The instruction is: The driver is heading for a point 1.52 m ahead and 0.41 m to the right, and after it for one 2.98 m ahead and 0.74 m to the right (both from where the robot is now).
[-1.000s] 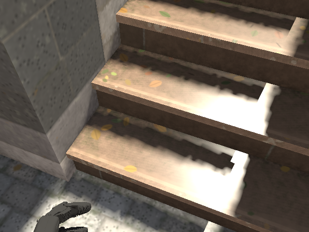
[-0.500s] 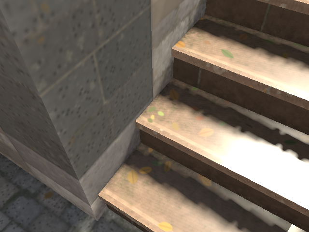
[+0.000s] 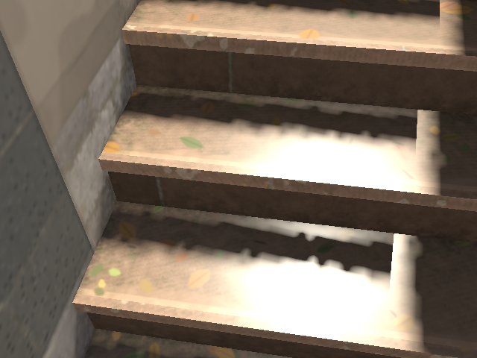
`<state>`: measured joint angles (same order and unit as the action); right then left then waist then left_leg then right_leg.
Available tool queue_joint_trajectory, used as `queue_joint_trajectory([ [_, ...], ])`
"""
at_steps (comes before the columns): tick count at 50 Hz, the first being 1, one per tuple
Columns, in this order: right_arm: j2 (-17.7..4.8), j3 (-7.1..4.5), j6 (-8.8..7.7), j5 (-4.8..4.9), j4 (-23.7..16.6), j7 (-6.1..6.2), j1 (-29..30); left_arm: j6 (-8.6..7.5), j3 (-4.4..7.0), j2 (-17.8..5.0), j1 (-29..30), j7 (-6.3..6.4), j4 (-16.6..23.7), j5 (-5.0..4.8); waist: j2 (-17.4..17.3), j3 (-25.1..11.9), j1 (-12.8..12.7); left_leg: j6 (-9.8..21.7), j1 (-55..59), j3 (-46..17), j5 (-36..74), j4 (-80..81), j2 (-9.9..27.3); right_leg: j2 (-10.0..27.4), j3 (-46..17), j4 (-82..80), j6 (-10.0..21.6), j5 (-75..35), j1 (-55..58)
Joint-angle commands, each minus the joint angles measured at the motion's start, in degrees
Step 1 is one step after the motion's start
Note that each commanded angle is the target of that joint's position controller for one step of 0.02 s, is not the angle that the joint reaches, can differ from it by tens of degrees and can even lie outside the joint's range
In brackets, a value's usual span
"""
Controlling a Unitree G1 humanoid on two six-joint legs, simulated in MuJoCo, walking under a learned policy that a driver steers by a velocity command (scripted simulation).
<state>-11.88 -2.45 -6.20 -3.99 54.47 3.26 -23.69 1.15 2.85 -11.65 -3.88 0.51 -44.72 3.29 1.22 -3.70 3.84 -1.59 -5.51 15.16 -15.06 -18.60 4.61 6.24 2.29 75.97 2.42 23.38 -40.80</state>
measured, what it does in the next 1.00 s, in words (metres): climbs, turning right: right foot, then left foot 0.18 m higher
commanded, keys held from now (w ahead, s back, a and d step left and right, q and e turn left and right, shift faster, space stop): w+e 0.50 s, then w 0.50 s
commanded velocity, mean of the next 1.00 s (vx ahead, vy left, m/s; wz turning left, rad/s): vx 0.50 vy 0.00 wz -0.41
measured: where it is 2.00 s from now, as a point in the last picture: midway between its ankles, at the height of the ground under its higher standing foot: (444, 28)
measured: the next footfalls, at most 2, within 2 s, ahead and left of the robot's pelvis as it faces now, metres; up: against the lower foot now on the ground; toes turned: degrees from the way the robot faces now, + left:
right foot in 0.06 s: +0.06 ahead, -0.15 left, +0.00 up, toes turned -11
left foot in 0.50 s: +0.30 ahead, -0.11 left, +0.18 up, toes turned -20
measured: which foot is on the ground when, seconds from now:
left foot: down 0.00-0.18, up 0.20-0.48, down 0.50-0.84, up 0.86-1.00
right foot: up 0.00-0.04, down 0.06-0.50, up 0.52-0.80, down 0.82-1.00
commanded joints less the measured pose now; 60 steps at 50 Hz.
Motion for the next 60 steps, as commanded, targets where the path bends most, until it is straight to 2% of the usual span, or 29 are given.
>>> queue_joint_trajectory([
  [1,-8.3,-1.7,-0.27,-1.59,-2.4,0.14,-2.8,-0.87,-0.93,0.9,14.4,-0.01,10.4,-0.29,-6.9,7.4,2.6,12.4,14.9,-15.1,3.9,8.5,21.9,3.0,-3.2,4.9,1.5,9.2,-23.5],
  [6,-7.6,-1.2,1.15,-3.04,-2.2,-0.96,1.6,-3.35,-3.32,3.4,14.9,-0.78,16.8,-1.42,-5.9,2.2,-1.6,6.1,21.6,-4.0,43.4,-5.9,18.1,1.5,-8.6,-13.9,4.6,16.7,-18.1],
  [9,-12.3,-2.9,4.51,5.75,-8.4,-1.51,12.5,-4.92,0.9,-4.8,-17.9,-2.41,2.0,-0.17,4.5,-8.0,-15.4,1.7,-8.0,-0.4,12.6,-46.2,5.5,-4.0,-3.5,-74.2,0.0,-42.3,46.2],
  [10,-2.8,-0.7,4.35,4.03,-9.5,-1.3,5.1,-4.55,1.39,-10.7,-13.0,-2.99,-0.1,2.06,16.5,1.2,-2.1,1.6,-46.3,-4.9,-20.7,-69.5,3.0,3.7,-9.2,-46.7,-6.4,-98.8,64.0],
  [11,-3.0,-0.38,3.01,3.86,-12.5,-3.06,3.2,-3.11,5.11,-21.8,-27.0,0.45,2.6,-3.07,25.6,-18.5,-10.0,2.0,-48.3,-12.5,-20.0,-79.9,0.4,14.5,-14.9,-36.7,-2.0,-150.3,74.4],
  [12,-5.0,-0.72,3.53,4.15,-13.6,-4.09,10.3,-1.51,4.92,-18.5,-28.1,1.95,1.9,-3.72,16.8,-18.6,-13.9,0.6,-50.6,-10.4,-9.7,-89.5,-1.1,10.9,-15.7,-44.1,1.2,-127.9,67.0],
  [19,5.7,5.19,3.03,-0.06,-31.2,-3.16,33.6,-2.83,0.52,-5.7,-25.5,1.54,-7.6,-0.98,5.6,3.1,-3.5,6.8,-77.5,-8.3,-22.3,-108.6,-4.3,3.3,-11.9,-56.4,3.9,-81.6,46.5],
  [20,-4.9,5.12,5.9,3.7,-43.8,-6.48,32.7,-4.48,2.88,-17.7,-20.1,-7.46,-11.4,1.84,-8.9,-4.9,11.0,13.0,-65.7,-15.8,-30.9,-84.0,-5.1,8.2,-17.7,-50.6,5.8,-95.7,36.1],
  [21,-10.4,3.77,9.47,0.61,-42.3,-6.64,26.6,-5.28,5.95,-27.4,-3.1,-11.11,-5.0,-0.91,-5.1,-7.0,19.0,12.4,-40.5,-13.9,-27.4,-61.9,-6.2,7.1,-14.4,-59.1,7.3,-110.8,19.2],
  [22,-9.0,3.36,12.59,2.78,-36.7,-7.68,18.0,-5.9,7.07,-30.1,0.7,-11.3,-3.5,0.77,6.2,-10.1,22.1,5.9,-14.6,-7.4,-1.2,-66.7,-10.5,9.0,-16.7,-67.4,13.7,-133.0,1.7],
  [24,-9.5,3.25,16.64,7.15,-24.1,-9.16,-7.2,-6.35,6.51,-24.8,2.9,-11.71,-1.6,1.16,-10.7,-15.7,25.6,7.0,6.2,-5.2,15.5,-31.4,-17.4,4.4,-10.0,-40.6,1.6,-165.1,8.7],
  [25,-3.4,3.89,17.89,4.95,-8.9,-9.01,-42.5,-6.16,4.6,-20.3,5.6,-11.37,-0.4,2.63,-22.7,-23.0,30.4,16.0,38.0,-22.5,34.3,-14.3,-9.2,-5.2,-9.3,2.3,-8.8,-105.8,-5.4],
  [26,-5.2,3.53,15.65,1.38,-9.5,-9.82,-38.2,-4.64,3.49,-15.9,-10.4,-12.5,-11.4,0.52,-19.2,-28.1,18.2,32.5,33.6,-53.5,83.4,-24.8,14.1,-13.6,-12.6,41.7,-5.7,-15.3,-10.4],
  [27,-13.1,1.46,13.1,-1.08,-9.0,-10.13,-29.7,-4.12,4.21,-13.6,-15.1,-11.16,-8.9,-2.25,-1.1,-13.7,11.6,36.0,16.2,-65.3,95.4,-20.5,17.5,-19.6,-23.1,62.9,2.7,-21.6,-23.5],
  [28,-9.9,1.98,11.05,-0.37,-7.2,-11.71,-15.5,-4.5,2.86,-8.0,-7.6,-9.19,-2.0,-3.6,-5.1,1.0,5.1,30.9,8.8,-54.1,72.1,-17.3,16.6,-20.1,-23.3,69.8,7.6,-14.8,-41.9],
  [31,13.2,6.86,6.7,-0.86,2.1,-15.19,10.3,-2.66,-1.55,-0.4,-10.4,-2.51,4.9,-2.57,6.7,0.8,-13.4,16.8,-8.3,-23.9,39.3,-2.2,10.1,-11.2,-17.7,61.5,16.2,-1.7,-42.3],
  [33,6.8,4.99,1.82,-3.72,-0.4,-11.09,23.0,-1.69,-4.21,0.0,-5.5,-3.05,12.6,-3.89,4.0,3.1,-21.3,7.5,-42.5,-3.0,10.1,2.5,-7.1,-10.1,-3.2,43.1,14.3,-0.3,-17.6],
  [37,-11.7,1.25,-0.22,-1.77,5.3,-11.39,-0.6,4.37,-6.42,-7.2,22.4,-6.02,26.8,-4.25,-8.1,-4.0,-10.6,17.6,-33.5,-14.1,69.1,15.9,3.4,-13.6,8.6,11.5,3.5,0.6,-3.7],
  [41,-15.4,-0.74,0.17,2.24,4.7,-12.87,-3.9,6.58,-5.55,-5.9,-1.0,-4.92,15.0,-3.29,-16.2,-11.3,-12.9,14.8,9.6,-16.0,125.2,-10.2,13.3,-16.8,7.7,-23.3,6.3,-4.4,-1.0],
  [42,-12.3,-0.67,1.75,-2.02,7.5,-13.54,-5.8,7.37,-3.83,-7.6,-19.8,-3.44,7.6,-1.57,-10.0,-21.0,-18.4,13.6,-12.2,-20.3,111.8,-29.9,11.6,-12.9,-9.9,-28.0,12.9,-23.0,29.0],
  [43,-3.6,0.98,2.7,-5.48,7.9,-15.78,-13.4,5.23,-3.15,-10.9,-35.5,-3.55,-2.1,-1.43,14.5,-33.9,-15.1,11.4,-33.0,-23.4,22.9,-56.6,-3.6,1.8,-42.0,-40.7,26.1,-36.7,51.9],
  [44,-8.6,-1.31,2.22,-1.22,5.8,-14.87,-9.7,1.76,-0.37,-14.2,-38.7,-3.7,-2.9,0.88,8.6,-19.9,-17.7,12.3,-45.5,-37.8,21.7,-80.5,-10.5,5.0,-52.6,-50.0,21.0,-1.4,41.9],
  [45,-4.5,-0.52,1.64,0.49,2.8,-12.19,-1.8,-1.48,-0.9,-12.1,-27.7,-4.16,-6.9,0.27,10.2,-2.9,-11.3,12.3,-61.9,-34.4,20.8,-95.9,-12.5,1.5,-40.5,-47.5,15.1,4.9,32.6],
  [49,0.6,1.89,3.84,0.11,-2.9,-6.96,4.8,-4.77,-5.65,6.6,-10.4,-5.52,-12.8,-0.19,-4.0,-3.3,2.4,14.4,-66.4,-26.7,18.6,-101.1,-4.6,-2.4,-17.0,-49.1,10.0,-16.8,20.7],
  [55,4.0,5.82,3.87,1.81,-8.9,-6.65,20.4,-6.68,-5.52,3.9,-21.4,-4.26,-17.9,3.59,1.0,1.7,-1.1,16.0,-79.8,-18.2,8.8,-112.1,0.1,0.5,-18.4,-56.5,13.2,-7.7,16.3],
  [56,11.2,7.34,2.83,2.95,-18.6,-2.98,33.2,-8.53,-3.31,-0.3,-23.0,-1.02,-19.6,-3.82,-1.1,11.2,-2.6,8.5,-73.2,-13.8,-0.1,-105.4,-0.3,3.8,-19.3,-66.3,10.7,3.3,8.1],
  [57,-0.8,5.42,4.49,3.22,-15.9,-4.11,32.0,-7.6,-5.91,1.9,-27.4,-3.79,-20.1,4.44,-2.0,-1.9,-4.3,11.6,-75.4,-16.5,12.3,-93.4,2.7,1.2,-19.8,-57.3,11.3,-8.2,19.3],
  [59,-1.9,5.33,7.22,2.18,-21.2,-4.92,44.1,-6.77,-4.39,-2.2,-22.0,-6.97,-15.5,0.81,2.1,0.3,-4.8,9.2,-53.5,-10.0,-6.8,-67.4,2.2,3.0,-14.2,-71.2,13.7,-16.4,5.3],
  [60,10.1,8.3,5.51,3.43,-19.0,-3.26,34.3,-7.77,-2.05,-3.1,-26.3,0.82,-16.5,-6.28,0.6,3.3,-5.4,8.6,-31.5,0.0,-7.0,-67.6,-2.0,5.2,-14.1,-84.0,12.4,-24.5,2.2],
])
